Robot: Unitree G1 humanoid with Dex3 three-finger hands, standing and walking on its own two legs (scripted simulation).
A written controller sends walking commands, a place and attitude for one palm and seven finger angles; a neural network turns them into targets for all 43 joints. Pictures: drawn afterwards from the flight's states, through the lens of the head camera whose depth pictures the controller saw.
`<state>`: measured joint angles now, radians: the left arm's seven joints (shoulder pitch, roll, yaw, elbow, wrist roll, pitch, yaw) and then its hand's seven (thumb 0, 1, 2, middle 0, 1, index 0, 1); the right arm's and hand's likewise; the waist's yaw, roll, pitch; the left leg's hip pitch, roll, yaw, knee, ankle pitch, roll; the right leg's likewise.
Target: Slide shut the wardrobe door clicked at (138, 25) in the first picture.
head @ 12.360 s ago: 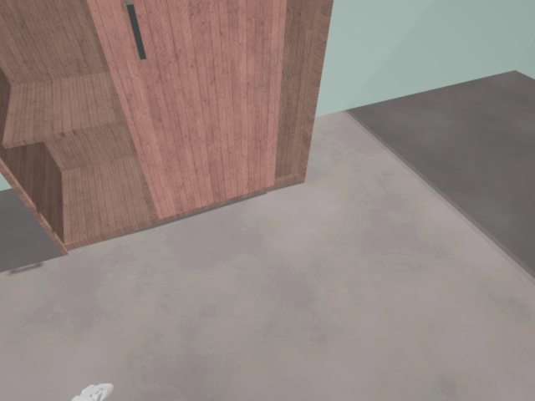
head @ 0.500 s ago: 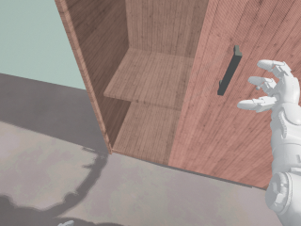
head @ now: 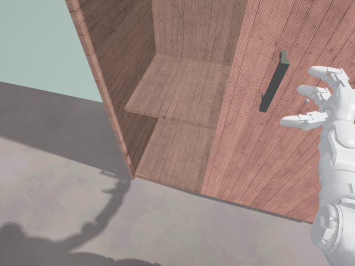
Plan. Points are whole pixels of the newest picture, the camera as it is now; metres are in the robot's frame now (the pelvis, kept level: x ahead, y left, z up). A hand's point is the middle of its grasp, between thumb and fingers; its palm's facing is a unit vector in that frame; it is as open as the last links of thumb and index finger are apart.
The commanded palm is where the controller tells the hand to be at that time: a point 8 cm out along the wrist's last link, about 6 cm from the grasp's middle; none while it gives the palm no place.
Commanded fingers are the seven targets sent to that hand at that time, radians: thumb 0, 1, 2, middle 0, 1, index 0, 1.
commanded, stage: move the hooked fingers beside the handle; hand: right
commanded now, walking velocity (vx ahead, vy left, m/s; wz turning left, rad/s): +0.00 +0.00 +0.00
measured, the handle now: (272, 83) +0.53 -0.14 +0.14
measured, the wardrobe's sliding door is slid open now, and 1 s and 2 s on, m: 0.41 0.41 0.41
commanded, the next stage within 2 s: feel for the door with the fingertips in 0.62 s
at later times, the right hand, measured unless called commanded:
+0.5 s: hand (305, 103) +0.47 -0.21 +0.13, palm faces +0.14 +0.99 -0.01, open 14.0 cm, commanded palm +0.44 -0.25 +0.13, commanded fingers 0.00 0.50 -0.30 0.30 1.20 0.30 1.20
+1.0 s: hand (295, 103) +0.47 -0.18 +0.14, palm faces +0.10 +0.99 +0.02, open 14.0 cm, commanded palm +0.44 -0.23 +0.13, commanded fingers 0.00 0.50 -0.30 0.30 1.20 0.30 1.20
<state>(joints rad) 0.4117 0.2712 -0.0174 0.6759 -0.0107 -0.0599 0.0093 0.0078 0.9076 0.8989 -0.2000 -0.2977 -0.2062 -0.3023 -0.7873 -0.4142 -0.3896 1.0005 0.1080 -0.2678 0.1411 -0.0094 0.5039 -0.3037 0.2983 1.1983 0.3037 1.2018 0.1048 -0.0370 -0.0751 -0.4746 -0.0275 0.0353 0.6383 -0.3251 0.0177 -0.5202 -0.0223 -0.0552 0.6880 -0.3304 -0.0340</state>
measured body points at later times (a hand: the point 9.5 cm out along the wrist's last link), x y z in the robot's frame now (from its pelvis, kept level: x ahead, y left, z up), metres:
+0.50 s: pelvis +0.00 +0.00 +0.00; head +0.05 +0.00 +0.44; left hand +0.03 +0.26 -0.12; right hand +0.46 -0.26 +0.14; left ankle -0.01 +0.11 -0.72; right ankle +0.00 -0.09 -0.72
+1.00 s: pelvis +0.00 +0.00 +0.00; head +0.05 +0.00 +0.45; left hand +0.05 +0.26 -0.12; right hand +0.46 -0.24 +0.14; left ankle -0.01 +0.11 -0.72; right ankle +0.00 -0.09 -0.72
